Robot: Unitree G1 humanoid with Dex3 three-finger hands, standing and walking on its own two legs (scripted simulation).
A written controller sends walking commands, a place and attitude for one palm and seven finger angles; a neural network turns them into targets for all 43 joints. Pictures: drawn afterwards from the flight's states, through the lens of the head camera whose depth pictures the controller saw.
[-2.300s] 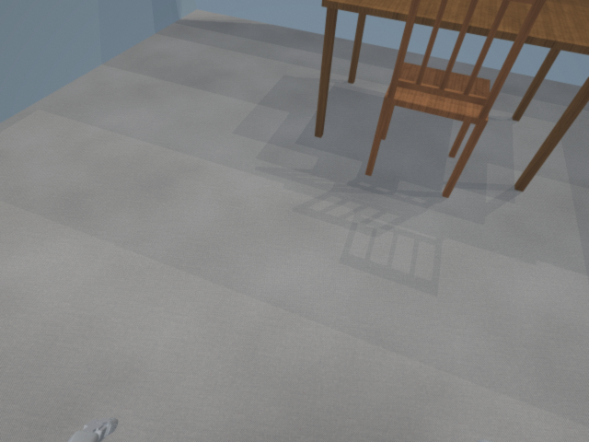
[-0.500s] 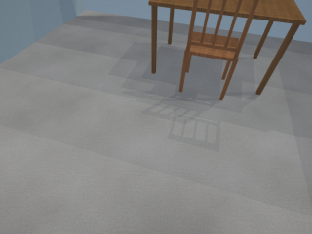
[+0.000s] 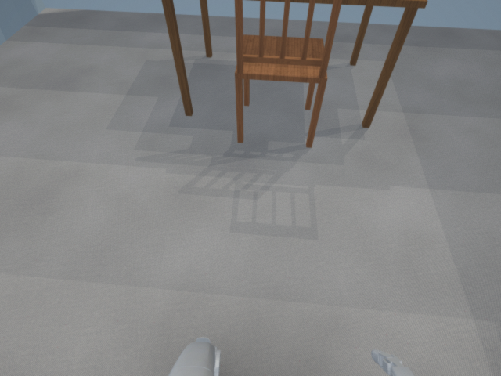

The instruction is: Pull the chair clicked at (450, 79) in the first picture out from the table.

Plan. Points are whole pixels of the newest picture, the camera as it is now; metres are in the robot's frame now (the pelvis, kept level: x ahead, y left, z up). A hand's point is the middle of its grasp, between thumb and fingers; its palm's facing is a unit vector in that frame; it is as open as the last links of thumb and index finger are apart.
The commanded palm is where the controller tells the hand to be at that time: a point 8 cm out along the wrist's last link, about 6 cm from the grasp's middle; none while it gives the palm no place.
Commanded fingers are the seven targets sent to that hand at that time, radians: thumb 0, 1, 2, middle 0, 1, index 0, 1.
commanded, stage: walk to a spot facing it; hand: left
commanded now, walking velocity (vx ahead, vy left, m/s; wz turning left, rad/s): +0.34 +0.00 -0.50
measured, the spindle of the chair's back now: (286, 17) +1.39 +0.02 -0.07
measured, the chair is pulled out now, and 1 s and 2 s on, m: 0.00 0.00 0.00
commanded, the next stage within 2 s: turn to face it in 1.48 s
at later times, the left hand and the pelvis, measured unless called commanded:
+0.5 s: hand (189, 245) +0.39 +0.19 -0.16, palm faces -0.33 -0.93 -0.19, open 7.4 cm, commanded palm none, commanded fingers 0.00 0.90 0.90 -0.20 -0.30 -0.20 -0.30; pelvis +0.21 +0.04 +0.00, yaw -18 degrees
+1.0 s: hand (231, 202) +0.53 +0.11 -0.17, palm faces -0.39 -0.89 -0.24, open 7.2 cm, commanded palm none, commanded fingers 0.00 0.90 0.90 -0.20 -0.30 -0.20 -0.30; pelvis +0.41 -0.06 +0.00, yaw -26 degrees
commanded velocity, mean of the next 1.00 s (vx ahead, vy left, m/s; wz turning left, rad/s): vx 0.36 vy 0.00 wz -0.35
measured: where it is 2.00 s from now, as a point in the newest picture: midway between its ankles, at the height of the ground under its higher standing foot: (312, 253)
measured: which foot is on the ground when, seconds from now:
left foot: up 0.00-0.10, down 0.12-0.66, up 0.68-1.00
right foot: down 0.00-0.12, up 0.14-0.62, down 0.64-1.00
